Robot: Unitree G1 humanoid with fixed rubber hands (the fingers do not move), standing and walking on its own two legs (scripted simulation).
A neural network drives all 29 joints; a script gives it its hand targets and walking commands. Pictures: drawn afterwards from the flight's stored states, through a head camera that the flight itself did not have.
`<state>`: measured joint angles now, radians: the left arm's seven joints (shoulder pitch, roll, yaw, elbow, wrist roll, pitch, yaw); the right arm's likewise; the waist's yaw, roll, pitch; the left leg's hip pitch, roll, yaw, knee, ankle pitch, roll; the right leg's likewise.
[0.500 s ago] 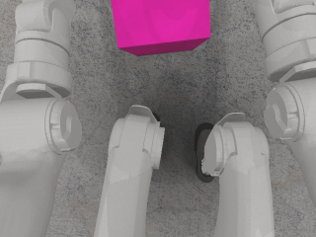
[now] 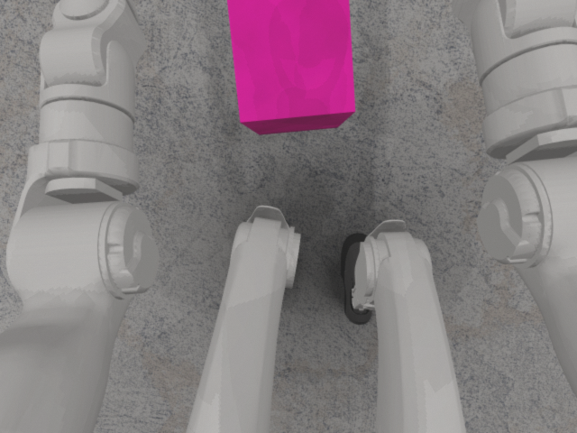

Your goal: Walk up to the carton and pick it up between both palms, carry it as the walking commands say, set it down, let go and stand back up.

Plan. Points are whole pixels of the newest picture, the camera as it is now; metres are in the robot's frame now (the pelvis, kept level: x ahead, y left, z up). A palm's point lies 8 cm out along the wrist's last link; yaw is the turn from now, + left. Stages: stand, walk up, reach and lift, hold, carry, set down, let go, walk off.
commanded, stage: set down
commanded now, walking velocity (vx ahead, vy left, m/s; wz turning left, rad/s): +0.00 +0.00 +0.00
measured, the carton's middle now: (291, 48) +0.58 +0.09 -0.39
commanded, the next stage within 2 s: let go in 0.56 s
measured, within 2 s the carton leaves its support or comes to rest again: neither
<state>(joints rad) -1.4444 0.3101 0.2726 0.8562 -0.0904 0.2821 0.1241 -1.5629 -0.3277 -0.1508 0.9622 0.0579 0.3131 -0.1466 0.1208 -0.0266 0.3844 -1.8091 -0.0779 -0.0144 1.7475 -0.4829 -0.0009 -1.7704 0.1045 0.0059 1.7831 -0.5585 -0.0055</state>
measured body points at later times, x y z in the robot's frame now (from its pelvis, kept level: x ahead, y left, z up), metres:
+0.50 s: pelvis +0.05 +0.00 +0.14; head +0.34 +0.02 +0.48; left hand +0.55 +0.25 +0.06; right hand +0.61 -0.10 +0.06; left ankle +0.13 +0.11 -0.47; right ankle +0.10 -0.10 -0.47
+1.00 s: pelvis +0.08 +0.02 +0.21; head +0.31 +0.03 +0.60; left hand +0.46 +0.27 +0.11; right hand +0.50 -0.13 +0.11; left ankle +0.13 +0.11 -0.47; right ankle +0.10 -0.10 -0.47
